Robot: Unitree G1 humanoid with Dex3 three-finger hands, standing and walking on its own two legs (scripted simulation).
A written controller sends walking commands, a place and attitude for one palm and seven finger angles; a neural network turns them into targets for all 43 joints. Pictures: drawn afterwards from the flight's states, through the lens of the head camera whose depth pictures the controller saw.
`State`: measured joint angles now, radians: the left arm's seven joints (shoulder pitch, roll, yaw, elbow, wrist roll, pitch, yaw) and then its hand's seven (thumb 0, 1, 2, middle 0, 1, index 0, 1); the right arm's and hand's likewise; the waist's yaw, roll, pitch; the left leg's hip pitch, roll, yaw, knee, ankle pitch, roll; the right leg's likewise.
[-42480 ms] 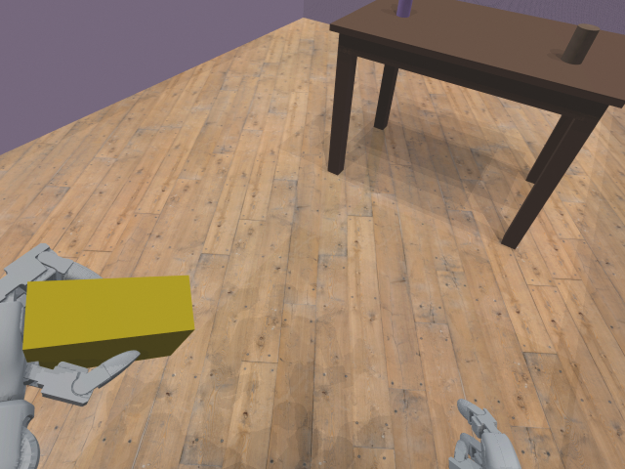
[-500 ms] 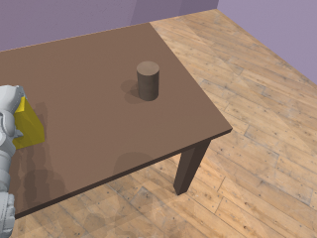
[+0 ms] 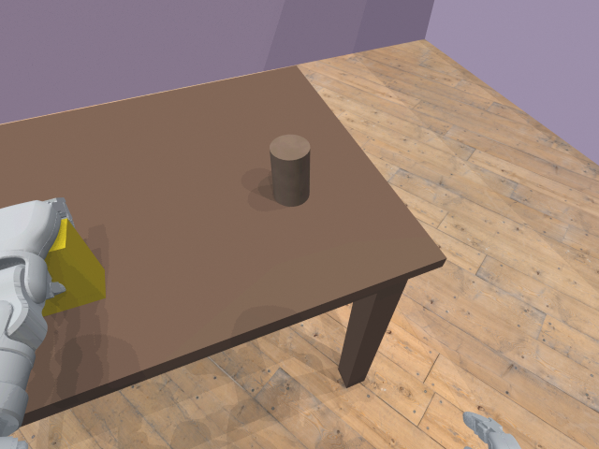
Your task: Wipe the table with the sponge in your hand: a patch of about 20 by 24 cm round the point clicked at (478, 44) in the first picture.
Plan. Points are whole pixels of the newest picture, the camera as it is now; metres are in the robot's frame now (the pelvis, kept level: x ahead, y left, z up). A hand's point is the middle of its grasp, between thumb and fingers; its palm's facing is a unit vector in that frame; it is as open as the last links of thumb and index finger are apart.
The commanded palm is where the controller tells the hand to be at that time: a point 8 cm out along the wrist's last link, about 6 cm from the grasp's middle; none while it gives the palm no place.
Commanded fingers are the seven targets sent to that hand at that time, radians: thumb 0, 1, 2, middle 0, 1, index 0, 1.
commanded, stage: wipe back along the first lane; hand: left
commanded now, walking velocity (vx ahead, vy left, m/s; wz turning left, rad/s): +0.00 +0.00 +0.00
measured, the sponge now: (53, 280) +0.32 +0.39 +0.02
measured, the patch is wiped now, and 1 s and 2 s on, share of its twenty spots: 0.95 0.95 0.95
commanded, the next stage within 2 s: lift the sponge slowly off the table in 0.70 s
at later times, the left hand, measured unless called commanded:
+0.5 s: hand (42, 290) +0.28 +0.35 +0.07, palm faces -0.02 -0.01 -1.00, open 9.8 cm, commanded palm +0.23 +0.33 +0.10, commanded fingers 0.00 0.10 1.30 -1.20 -1.60 -1.20 -1.60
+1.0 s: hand (38, 315) +0.24 +0.34 +0.07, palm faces -0.02 -0.03 -1.00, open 9.8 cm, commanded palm +0.21 +0.33 +0.11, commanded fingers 0.00 0.10 1.30 -1.20 -1.60 -1.20 -1.60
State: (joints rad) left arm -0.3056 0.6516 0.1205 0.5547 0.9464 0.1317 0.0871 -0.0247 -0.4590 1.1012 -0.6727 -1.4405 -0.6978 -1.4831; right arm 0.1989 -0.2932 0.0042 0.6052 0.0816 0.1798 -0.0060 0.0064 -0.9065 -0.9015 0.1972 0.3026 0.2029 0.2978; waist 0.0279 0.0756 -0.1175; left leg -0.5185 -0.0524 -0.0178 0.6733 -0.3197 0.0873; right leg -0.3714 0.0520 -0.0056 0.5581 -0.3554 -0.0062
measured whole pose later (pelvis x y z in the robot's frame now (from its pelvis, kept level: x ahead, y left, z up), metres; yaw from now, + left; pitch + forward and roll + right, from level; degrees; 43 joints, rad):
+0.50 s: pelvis +0.00 +0.00 +0.00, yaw +0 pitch +7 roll -3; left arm -0.05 0.57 0.09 0.25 0.92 0.22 0.10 -0.01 -0.46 1.10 -0.67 -1.44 -0.70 -1.48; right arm 0.14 -0.28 0.02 0.61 0.07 0.14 0.00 0.01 -0.91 -0.90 0.20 0.30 0.20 0.30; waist 0.06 0.10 -0.11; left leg -0.43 -0.06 -0.02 0.63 -0.31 0.09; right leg -0.29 0.04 0.00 0.52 -0.35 -0.01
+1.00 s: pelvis +0.00 -0.01 +0.01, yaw +1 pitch +4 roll -2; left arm 0.08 0.56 0.09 0.11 0.90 0.24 0.09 0.01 -0.46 1.09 -0.68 -1.43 -0.71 -1.47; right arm 0.11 -0.28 0.02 0.63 0.06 0.13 -0.01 0.01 -0.91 -0.90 0.20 0.30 0.20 0.30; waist 0.07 0.09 -0.08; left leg -0.37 -0.06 -0.02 0.60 -0.30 0.08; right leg -0.23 0.05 0.00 0.50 -0.34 -0.02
